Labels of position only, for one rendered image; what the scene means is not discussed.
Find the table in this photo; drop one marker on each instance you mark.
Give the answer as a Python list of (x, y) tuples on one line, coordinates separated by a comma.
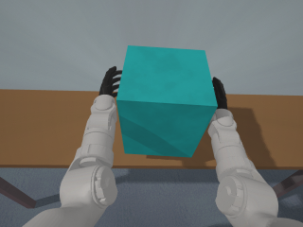
[(44, 129)]

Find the robot left forearm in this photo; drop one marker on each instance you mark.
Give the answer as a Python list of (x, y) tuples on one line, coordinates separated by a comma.
[(99, 136)]

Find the right robot hand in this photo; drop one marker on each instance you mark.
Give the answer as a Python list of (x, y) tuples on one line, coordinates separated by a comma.
[(219, 94)]

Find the robot right upper arm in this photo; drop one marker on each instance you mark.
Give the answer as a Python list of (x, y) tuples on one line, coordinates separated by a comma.
[(250, 203)]

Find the carton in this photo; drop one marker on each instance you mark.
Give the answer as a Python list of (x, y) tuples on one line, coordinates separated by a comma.
[(165, 100)]

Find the left robot hand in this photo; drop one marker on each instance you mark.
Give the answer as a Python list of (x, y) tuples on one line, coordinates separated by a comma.
[(107, 86)]

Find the robot right forearm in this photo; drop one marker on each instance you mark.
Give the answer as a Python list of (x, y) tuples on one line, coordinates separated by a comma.
[(228, 149)]

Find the robot left upper arm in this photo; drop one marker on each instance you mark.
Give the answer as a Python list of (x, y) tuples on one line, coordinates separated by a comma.
[(85, 194)]

